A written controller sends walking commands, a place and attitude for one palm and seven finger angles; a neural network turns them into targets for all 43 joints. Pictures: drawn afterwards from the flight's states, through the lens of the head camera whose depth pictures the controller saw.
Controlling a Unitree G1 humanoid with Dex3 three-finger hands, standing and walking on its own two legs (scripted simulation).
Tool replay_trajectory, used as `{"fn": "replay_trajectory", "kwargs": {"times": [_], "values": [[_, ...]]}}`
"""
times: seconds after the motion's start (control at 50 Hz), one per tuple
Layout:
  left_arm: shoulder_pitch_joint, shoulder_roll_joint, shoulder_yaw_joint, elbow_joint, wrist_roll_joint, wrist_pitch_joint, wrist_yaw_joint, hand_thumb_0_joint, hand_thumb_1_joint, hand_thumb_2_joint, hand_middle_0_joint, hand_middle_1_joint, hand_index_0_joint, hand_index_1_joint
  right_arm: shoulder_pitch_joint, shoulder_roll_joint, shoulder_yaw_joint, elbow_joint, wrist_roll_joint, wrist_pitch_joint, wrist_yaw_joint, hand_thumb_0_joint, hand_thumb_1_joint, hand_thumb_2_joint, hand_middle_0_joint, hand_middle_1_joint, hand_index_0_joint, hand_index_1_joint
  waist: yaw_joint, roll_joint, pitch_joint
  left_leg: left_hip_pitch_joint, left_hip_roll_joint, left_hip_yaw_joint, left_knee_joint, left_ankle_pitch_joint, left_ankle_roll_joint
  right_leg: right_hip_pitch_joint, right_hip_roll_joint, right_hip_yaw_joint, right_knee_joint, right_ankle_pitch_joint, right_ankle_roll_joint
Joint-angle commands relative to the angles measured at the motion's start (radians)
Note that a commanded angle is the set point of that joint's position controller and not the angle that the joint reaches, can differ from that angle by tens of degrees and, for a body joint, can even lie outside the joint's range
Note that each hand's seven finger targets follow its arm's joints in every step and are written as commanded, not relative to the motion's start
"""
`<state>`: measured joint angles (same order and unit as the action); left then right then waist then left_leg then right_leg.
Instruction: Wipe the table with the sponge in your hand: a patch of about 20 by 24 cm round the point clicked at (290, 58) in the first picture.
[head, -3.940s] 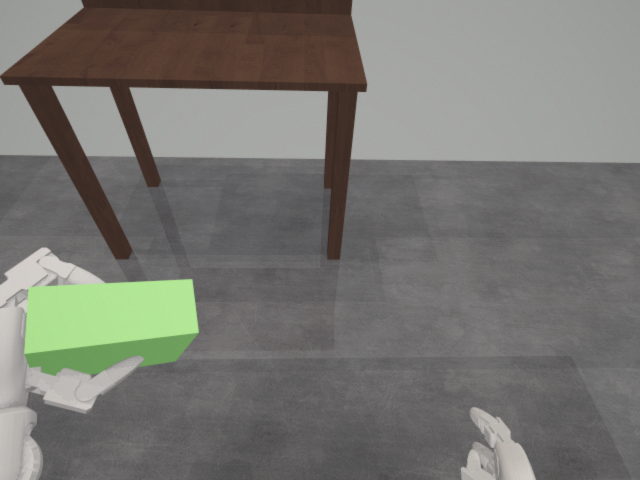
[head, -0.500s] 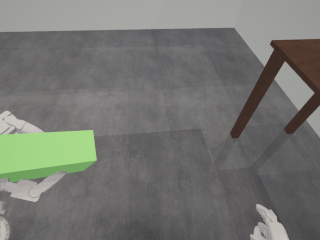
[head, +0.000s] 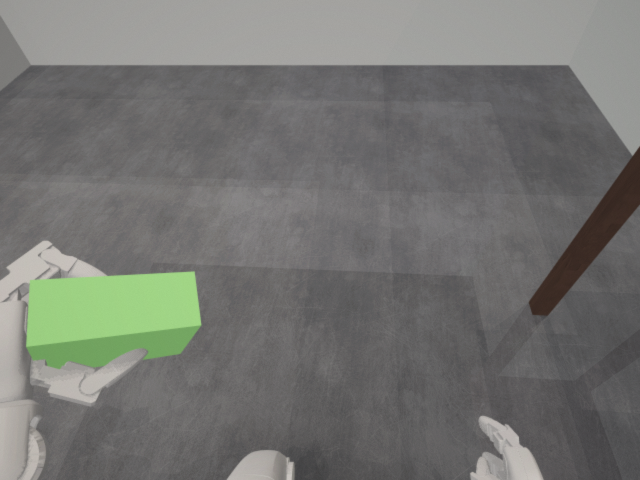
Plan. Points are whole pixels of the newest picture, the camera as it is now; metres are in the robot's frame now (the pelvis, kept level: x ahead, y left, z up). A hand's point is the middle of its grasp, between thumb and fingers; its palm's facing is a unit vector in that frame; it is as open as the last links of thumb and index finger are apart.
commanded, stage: walk to a spot facing it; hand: left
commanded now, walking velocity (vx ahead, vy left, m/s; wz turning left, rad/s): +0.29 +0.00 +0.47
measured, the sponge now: (142, 320) +0.24 +0.19 +0.14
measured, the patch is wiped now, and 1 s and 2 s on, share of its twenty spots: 0.00 0.00 0.00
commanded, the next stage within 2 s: turn to face it in 0.24 s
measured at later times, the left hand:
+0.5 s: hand (67, 247) +0.28 +0.27 +0.19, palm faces +0.47 -0.75 -0.47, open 9.8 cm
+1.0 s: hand (194, 187) +0.39 +0.17 +0.18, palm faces +0.24 -0.84 -0.49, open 9.8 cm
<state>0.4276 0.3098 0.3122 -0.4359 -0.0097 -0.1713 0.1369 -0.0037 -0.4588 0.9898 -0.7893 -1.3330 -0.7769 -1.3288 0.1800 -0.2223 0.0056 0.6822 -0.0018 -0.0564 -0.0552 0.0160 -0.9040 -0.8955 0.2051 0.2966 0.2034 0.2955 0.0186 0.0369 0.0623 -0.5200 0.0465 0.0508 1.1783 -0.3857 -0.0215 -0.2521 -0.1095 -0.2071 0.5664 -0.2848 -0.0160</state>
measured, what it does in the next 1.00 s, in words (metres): walks ahead: left foot, then right foot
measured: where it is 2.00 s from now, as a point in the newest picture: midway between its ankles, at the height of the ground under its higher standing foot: outside the picture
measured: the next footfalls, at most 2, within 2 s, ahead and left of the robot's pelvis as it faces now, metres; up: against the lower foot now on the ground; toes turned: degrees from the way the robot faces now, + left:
left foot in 0.20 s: +0.14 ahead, +0.14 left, +0.00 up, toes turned +14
right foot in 0.60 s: +0.22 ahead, -0.10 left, +0.00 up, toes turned -5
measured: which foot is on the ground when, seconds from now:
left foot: up 0.00-0.18, down 0.20-0.62, up 0.64-1.00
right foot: down 0.00-0.20, up 0.22-0.58, down 0.60-1.00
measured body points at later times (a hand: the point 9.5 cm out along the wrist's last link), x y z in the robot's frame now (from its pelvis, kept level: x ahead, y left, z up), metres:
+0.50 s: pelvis +0.11 +0.01 +0.01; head +0.14 +0.02 +0.46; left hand +0.25 +0.30 +0.22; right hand +0.30 -0.15 -0.09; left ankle +0.10 +0.13 -0.73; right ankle +0.17 -0.12 -0.69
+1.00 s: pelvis +0.13 -0.03 +0.00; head +0.17 -0.03 +0.45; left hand +0.37 +0.22 +0.21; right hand +0.26 -0.32 -0.08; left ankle +0.13 +0.11 -0.71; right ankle +0.18 -0.09 -0.73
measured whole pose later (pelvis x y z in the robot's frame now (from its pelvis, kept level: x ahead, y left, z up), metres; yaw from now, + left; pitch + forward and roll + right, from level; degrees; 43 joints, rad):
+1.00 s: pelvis +0.13 -0.03 +0.00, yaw -9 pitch +3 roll +2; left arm 0.52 0.44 0.42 -0.58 -0.05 -0.20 0.15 0.00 -0.46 0.99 -0.79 -1.34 -0.77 -1.33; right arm 0.17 -0.28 -0.04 0.55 0.01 0.00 -0.03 0.01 -0.91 -0.90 0.20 0.30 0.19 0.29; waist 0.00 -0.05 0.04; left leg -0.35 0.02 0.05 0.72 -0.42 -0.07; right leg -0.39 0.09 0.04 0.50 -0.16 -0.10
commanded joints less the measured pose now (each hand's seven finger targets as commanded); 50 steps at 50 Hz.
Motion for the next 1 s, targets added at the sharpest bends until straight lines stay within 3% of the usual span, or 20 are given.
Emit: {"fn": "replay_trajectory", "kwargs": {"times": [0.0, 0.08, 0.14, 0.16, 0.18, 0.2, 0.22, 0.28, 0.36, 0.48, 0.54, 0.56, 0.58, 0.6, 0.62, 0.64, 0.68, 0.74, 0.88, 0.98], "values": [[-0.033, 0.265, 0.191, -0.336, -0.017, -0.092, 0.042, 0.000, 0.100, 1.300, -1.200, -1.600, -1.200, -1.600, -0.099, -0.066, -0.043, -0.212, -0.004, -0.050, -0.013, 0.000, -0.900, -0.900, 0.200, 0.300, 0.200, 0.300, 0.001, -0.173, -0.105, -0.020, 0.047, 0.052, -0.253, 0.042, -0.004, 0.125, -0.260, 0.156, -0.293, 0.126, -0.100], [0.046, 0.248, 0.211, -0.364, -0.030, -0.081, 0.069, 0.000, 0.100, 1.300, -1.200, -1.600, -1.200, -1.600, -0.072, -0.055, -0.055, -0.263, -0.004, -0.049, -0.010, 0.000, -0.900, -0.900, 0.200, 0.300, 0.200, 0.300, 0.028, -0.219, -0.133, 0.063, 0.009, 0.140, -0.490, 0.025, 0.007, 0.190, -0.265, 0.137, -0.219, 0.254, -0.107], [0.019, 0.221, 0.180, -0.382, -0.029, -0.077, 0.081, 0.000, 0.100, 1.300, -1.200, -1.600, -1.200, -1.600, -0.017, -0.068, -0.072, -0.261, -0.002, -0.049, -0.019, 0.000, -0.900, -0.900, 0.200, 0.300, 0.200, 0.300, -0.022, -0.120, -0.190, 0.297, -0.040, 0.174, -0.684, 0.133, 0.012, 0.135, -0.221, 0.051, 0.012, 0.270, -0.051], [-0.010, 0.218, 0.173, -0.413, -0.027, -0.092, 0.081, 0.000, 0.100, 1.300, -1.200, -1.600, -1.200, -1.600, 0.000, -0.082, -0.080, -0.269, 0.003, -0.052, -0.025, 0.000, -0.900, -0.900, 0.200, 0.300, 0.200, 0.300, -0.047, 0.025, -0.225, 0.471, -0.010, 0.106, -0.728, 0.173, 0.045, 0.014, -0.165, 0.013, 0.238, 0.284, -0.007], [-0.007, 0.215, 0.178, -0.432, -0.027, -0.111, 0.082, 0.000, 0.100, 1.300, -1.200, -1.600, -1.200, -1.600, -0.014, -0.109, -0.088, -0.275, 0.004, -0.054, -0.022, 0.000, -0.900, -0.900, 0.200, 0.300, 0.200, 0.300, -0.045, 0.310, -0.245, 0.614, 0.221, -0.248, -0.775, 0.402, 0.166, -0.226, -0.019, -0.012, 0.520, -0.119, 0.064], [-0.033, 0.237, 0.184, -0.441, -0.018, -0.130, 0.083, 0.000, 0.100, 1.300, -1.200, -1.600, -1.200, -1.600, -0.014, -0.107, -0.078, -0.276, 0.009, -0.066, -0.007, 0.000, -0.900, -0.900, 0.200, 0.300, 0.200, 0.300, -0.033, 0.341, -0.246, 0.654, 0.389, -0.550, -0.824, 0.690, 0.286, -0.372, 0.050, 0.083, 0.702, -0.390, 0.059], [-0.033, 0.299, 0.219, -0.367, -0.004, -0.124, 0.063, 0.000, 0.100, 1.300, -1.200, -1.600, -1.200, -1.600, -0.023, -0.109, -0.079, -0.249, 0.015, -0.069, 0.003, 0.000, -0.900, -0.900, 0.200, 0.300, 0.200, 0.300, -0.034, 0.231, -0.232, 0.597, 0.412, -0.554, -0.824, 0.568, 0.304, -0.426, -0.004, 0.186, 0.761, -0.331, 0.051], [0.018, 0.263, 0.212, -0.466, -0.014, -0.123, 0.043, 0.000, 0.100, 1.300, -1.200, -1.600, -1.200, -1.600, -0.033, -0.097, -0.087, -0.231, 0.024, -0.077, 0.015, 0.000, -0.900, -0.900, 0.200, 0.300, 0.200, 0.300, -0.029, 0.170, -0.191, 0.517, 0.316, -0.362, -0.815, 0.480, 0.267, -0.479, -0.028, 0.178, 0.712, -0.223, 0.071], [0.085, 0.215, 0.181, -0.458, -0.029, -0.122, 0.032, 0.000, 0.100, 1.300, -1.200, -1.600, -1.200, -1.600, -0.039, -0.080, -0.064, -0.219, 0.016, -0.099, 0.017, 0.000, -0.900, -0.900, 0.200, 0.300, 0.200, 0.300, -0.014, 0.214, -0.194, 0.353, 0.233, -0.111, -0.849, 0.482, 0.178, -0.259, 0.009, 0.100, 0.425, -0.063, 0.073], [-0.066, 0.193, 0.134, -0.237, -0.018, -0.089, 0.024, 0.000, 0.100, 1.300, -1.200, -1.600, -1.200, -1.600, -0.036, -0.078, -0.037, -0.201, 0.005, -0.098, -0.019, 0.000, -0.900, -0.900, 0.200, 0.300, 0.200, 0.300, -0.021, 0.152, -0.145, 0.356, 0.276, 0.009, -0.846, 0.395, 0.125, -0.124, 0.081, 0.051, 0.132, -0.029, 0.070], [-0.176, 0.184, 0.095, -0.199, -0.009, -0.065, 0.015, 0.000, 0.100, 1.300, -1.200, -1.600, -1.200, -1.600, -0.068, -0.076, -0.031, -0.206, 0.008, -0.093, -0.017, 0.000, -0.900, -0.900, 0.200, 0.300, 0.200, 0.300, -0.006, 0.124, -0.126, 0.317, 0.260, 0.069, -0.698, 0.268, 0.070, 0.006, 0.106, 0.032, -0.046, 0.058, 0.067], [-0.203, 0.202, 0.099, -0.209, -0.004, -0.066, 0.015, 0.000, 0.100, 1.300, -1.200, -1.600, -1.200, -1.600, -0.065, -0.070, -0.031, -0.206, 0.008, -0.092, -0.012, 0.000, -0.900, -0.900, 0.200, 0.300, 0.200, 0.300, -0.005, 0.061, -0.142, 0.294, 0.233, 0.079, -0.562, 0.249, 0.051, 0.063, 0.072, 0.080, -0.121, 0.140, 0.050], [-0.220, 0.226, 0.103, -0.206, 0.005, -0.065, 0.015, 0.000, 0.100, 1.300, -1.200, -1.600, -1.200, -1.600, -0.056, -0.053, -0.029, -0.209, 0.009, -0.089, -0.005, 0.000, -0.900, -0.900, 0.200, 0.300, 0.200, 0.300, -0.013, -0.132, -0.161, 0.204, 0.147, 0.121, -0.345, 0.142, 0.014, 0.121, -0.056, 0.272, -0.149, 0.388, -0.016], [-0.217, 0.265, 0.130, -0.212, 0.002, -0.064, 0.019, 0.000, 0.100, 1.300, -1.200, -1.600, -1.200, -1.600, -0.091, -0.038, -0.017, -0.233, 0.005, -0.092, -0.004, 0.000, -0.900, -0.900, 0.200, 0.300, 0.200, 0.300, -0.002, -0.301, -0.154, -0.016, 0.016, 0.091, -0.151, -0.241, -0.029, 0.196, -0.229, 0.571, -0.176, 0.695, -0.117], [-0.177, 0.241, 0.144, -0.197, -0.021, -0.055, 0.021, 0.000, 0.100, 1.300, -1.200, -1.600, -1.200, -1.600, -0.060, -0.064, -0.044, -0.225, 0.009, -0.091, 0.003, 0.000, -0.900, -0.900, 0.200, 0.300, 0.200, 0.300, 0.003, -0.378, -0.203, 0.001, 0.006, -0.016, -0.024, -0.226, -0.045, 0.157, -0.262, 0.652, -0.239, 0.618, -0.123], [-0.139, 0.268, 0.164, -0.244, -0.024, -0.057, 0.025, 0.000, 0.100, 1.300, -1.200, -1.600, -1.200, -1.600, -0.089, -0.071, -0.044, -0.229, 0.010, -0.076, 0.013, 0.000, -0.900, -0.900, 0.200, 0.300, 0.200, 0.300, 0.002, -0.285, -0.212, -0.026, 0.018, -0.058, 0.027, -0.176, -0.053, 0.182, -0.252, 0.668, -0.219, 0.584, -0.129], [-0.052, 0.266, 0.196, -0.327, -0.034, -0.083, 0.033, 0.000, 0.100, 1.300, -1.200, -1.600, -1.200, -1.600, -0.114, -0.040, -0.018, -0.224, 0.003, -0.052, 0.017, 0.000, -0.900, -0.900, 0.200, 0.300, 0.200, 0.300, -0.002, -0.138, -0.240, -0.054, 0.027, -0.063, 0.059, -0.097, -0.065, 0.221, -0.194, 0.508, -0.150, 0.620, -0.147], [0.042, 0.289, 0.244, -0.384, -0.045, -0.103, 0.038, 0.000, 0.100, 1.300, -1.200, -1.600, -1.200, -1.600, -0.126, -0.046, -0.027, -0.235, -0.001, -0.027, 0.018, 0.000, -0.900, -0.900, 0.200, 0.300, 0.200, 0.300, -0.007, -0.083, -0.267, 0.007, 0.021, -0.038, -0.089, -0.065, -0.069, 0.182, -0.156, 0.438, -0.149, 0.612, -0.140], [0.114, 0.263, 0.250, -0.302, -0.057, -0.092, 0.039, 0.000, 0.100, 1.300, -1.200, -1.600, -1.200, -1.600, -0.094, -0.076, -0.044, -0.281, 0.010, 0.005, 0.024, 0.000, -0.900, -0.900, 0.200, 0.300, 0.200, 0.300, 0.015, -0.138, -0.257, 0.087, -0.004, -0.011, -0.381, -0.048, -0.056, 0.138, -0.128, 0.542, -0.194, 0.448, -0.155], [0.044, 0.240, 0.188, -0.320, -0.042, -0.071, 0.033, 0.000, 0.100, 1.300, -1.200, -1.600, -1.200, -1.600, -0.067, -0.099, -0.047, -0.296, 0.020, 0.030, 0.028, 0.000, -0.900, -0.900, 0.200, 0.300, 0.200, 0.300, 0.007, -0.135, -0.251, 0.234, -0.002, -0.018, -0.596, -0.001, -0.034, 0.067, -0.092, 0.584, -0.194, 0.317, -0.116]]}}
